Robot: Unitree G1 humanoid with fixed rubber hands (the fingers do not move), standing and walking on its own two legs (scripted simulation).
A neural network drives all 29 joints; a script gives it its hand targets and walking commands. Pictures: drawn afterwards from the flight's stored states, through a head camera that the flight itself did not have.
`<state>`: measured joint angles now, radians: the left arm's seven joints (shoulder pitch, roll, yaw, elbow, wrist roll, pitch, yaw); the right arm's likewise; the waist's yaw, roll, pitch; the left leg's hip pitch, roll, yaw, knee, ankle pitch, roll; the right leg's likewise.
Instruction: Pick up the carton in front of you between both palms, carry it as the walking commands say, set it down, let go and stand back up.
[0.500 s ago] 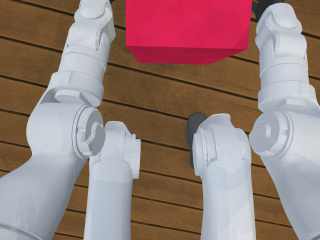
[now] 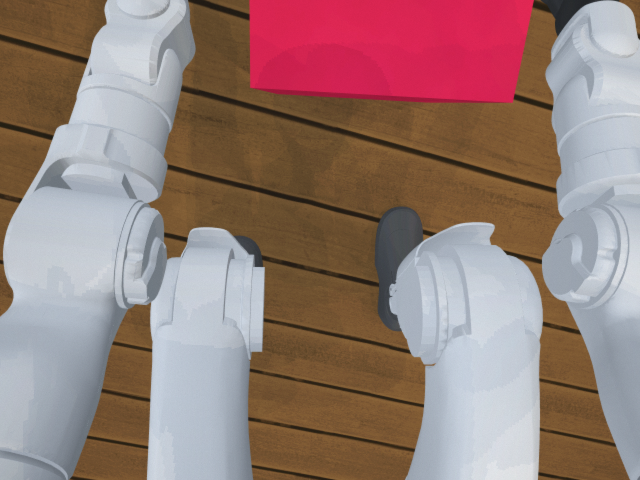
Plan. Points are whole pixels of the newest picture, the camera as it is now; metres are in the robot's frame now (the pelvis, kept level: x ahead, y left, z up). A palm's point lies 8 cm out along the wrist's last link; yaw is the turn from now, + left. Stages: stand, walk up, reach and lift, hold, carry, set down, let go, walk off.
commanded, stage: set down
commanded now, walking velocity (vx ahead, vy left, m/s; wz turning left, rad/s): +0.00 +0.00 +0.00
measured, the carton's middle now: out of the picture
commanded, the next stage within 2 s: let go in 1.12 s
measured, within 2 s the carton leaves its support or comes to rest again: neither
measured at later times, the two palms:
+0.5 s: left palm out of the picture +0.56 +0.09 -0.05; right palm out of the picture +0.52 -0.28 -0.05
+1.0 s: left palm out of the picture +0.57 +0.10 +0.10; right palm out of the picture +0.52 -0.29 +0.10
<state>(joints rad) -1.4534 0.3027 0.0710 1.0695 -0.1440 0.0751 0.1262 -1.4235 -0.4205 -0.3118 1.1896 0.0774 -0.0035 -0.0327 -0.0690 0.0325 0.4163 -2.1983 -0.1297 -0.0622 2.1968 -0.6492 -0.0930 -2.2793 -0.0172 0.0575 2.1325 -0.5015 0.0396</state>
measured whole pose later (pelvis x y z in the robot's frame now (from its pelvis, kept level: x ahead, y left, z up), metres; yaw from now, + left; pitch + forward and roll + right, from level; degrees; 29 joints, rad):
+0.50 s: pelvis +0.00 +0.00 +0.07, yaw -1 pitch +43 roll +3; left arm -1.32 0.24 0.21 0.95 -0.07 0.15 0.14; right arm -1.30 -0.38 -0.26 0.97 0.09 0.12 -0.05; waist -0.06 0.04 0.12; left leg -2.08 -0.06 -0.03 1.93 -0.61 -0.06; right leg -2.18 0.02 0.07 1.88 -0.45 0.03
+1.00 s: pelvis +0.02 -0.01 +0.20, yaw -2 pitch +48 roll +3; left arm -1.16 0.23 0.25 0.82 -0.02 0.19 0.10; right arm -1.14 -0.33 -0.30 0.84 0.03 0.18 0.00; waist -0.05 0.03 -0.07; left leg -1.80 -0.04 -0.06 1.45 -0.48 -0.06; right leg -1.88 0.02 0.06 1.40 -0.35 0.01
